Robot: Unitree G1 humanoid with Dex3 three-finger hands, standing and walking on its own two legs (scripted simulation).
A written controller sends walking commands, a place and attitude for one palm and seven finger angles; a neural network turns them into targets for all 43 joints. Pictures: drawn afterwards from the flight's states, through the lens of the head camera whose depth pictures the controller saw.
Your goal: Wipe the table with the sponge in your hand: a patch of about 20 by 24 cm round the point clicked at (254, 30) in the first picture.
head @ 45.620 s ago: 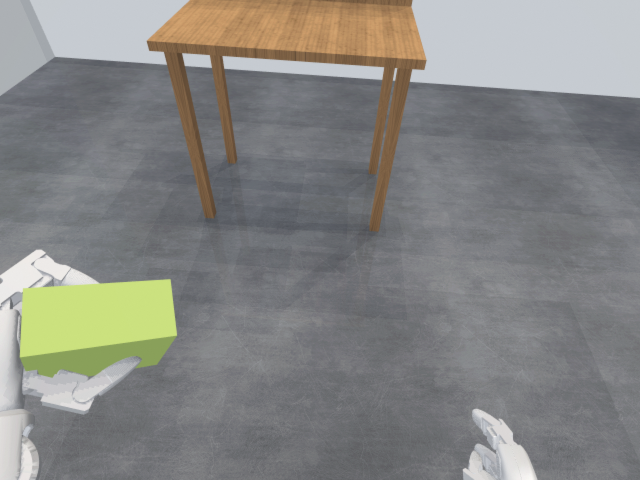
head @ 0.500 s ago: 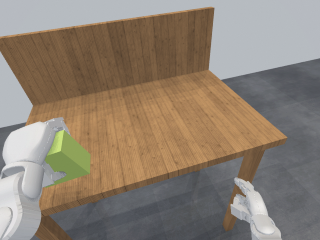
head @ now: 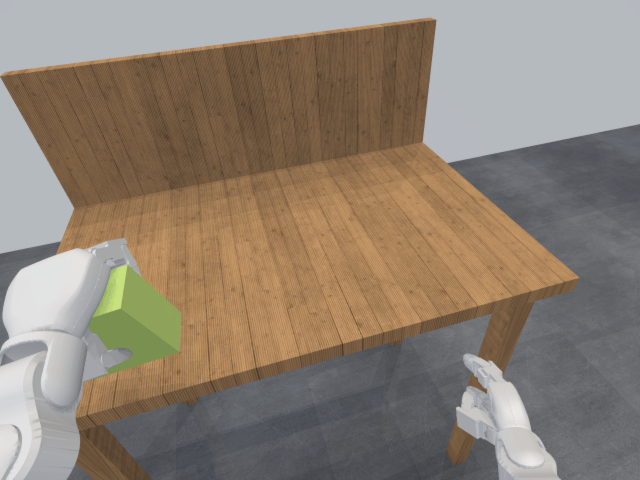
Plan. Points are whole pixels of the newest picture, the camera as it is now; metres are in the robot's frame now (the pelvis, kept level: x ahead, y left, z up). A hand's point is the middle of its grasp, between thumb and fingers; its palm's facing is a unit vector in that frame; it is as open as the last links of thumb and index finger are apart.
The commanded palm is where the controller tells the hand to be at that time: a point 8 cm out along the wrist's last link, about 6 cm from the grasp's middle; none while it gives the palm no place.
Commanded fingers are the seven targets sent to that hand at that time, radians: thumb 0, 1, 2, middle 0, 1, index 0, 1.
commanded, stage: bring the sponge back beside the body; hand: left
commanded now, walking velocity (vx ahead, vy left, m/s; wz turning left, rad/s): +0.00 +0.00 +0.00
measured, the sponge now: (118, 332) +0.20 +0.28 +0.13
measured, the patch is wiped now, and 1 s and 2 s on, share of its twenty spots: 0.95 0.95 0.95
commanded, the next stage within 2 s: step back with the hand held close in 0.10 s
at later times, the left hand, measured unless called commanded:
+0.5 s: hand (118, 278) +0.20 +0.24 +0.22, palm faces +0.43 -0.82 -0.38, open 9.7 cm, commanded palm +0.15 +0.29 +0.23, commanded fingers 0.00 0.10 1.30 -1.20 -1.60 -1.20 -1.60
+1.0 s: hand (47, 317) +0.15 +0.27 +0.23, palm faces +0.53 -0.78 -0.33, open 9.7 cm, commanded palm +0.09 +0.31 +0.23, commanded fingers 0.00 0.10 1.30 -1.20 -1.60 -1.20 -1.60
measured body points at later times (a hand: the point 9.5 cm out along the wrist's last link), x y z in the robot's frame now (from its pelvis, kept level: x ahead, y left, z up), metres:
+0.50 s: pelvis +0.00 +0.01 -0.01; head -0.01 +0.02 +0.44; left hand +0.18 +0.29 +0.24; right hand +0.16 -0.23 -0.08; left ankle +0.02 +0.11 -0.74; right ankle +0.02 -0.10 -0.74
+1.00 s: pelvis -0.06 +0.02 -0.02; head -0.07 +0.03 +0.43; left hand +0.11 +0.31 +0.24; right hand +0.12 -0.20 -0.09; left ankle +0.02 +0.11 -0.73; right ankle +0.02 -0.10 -0.74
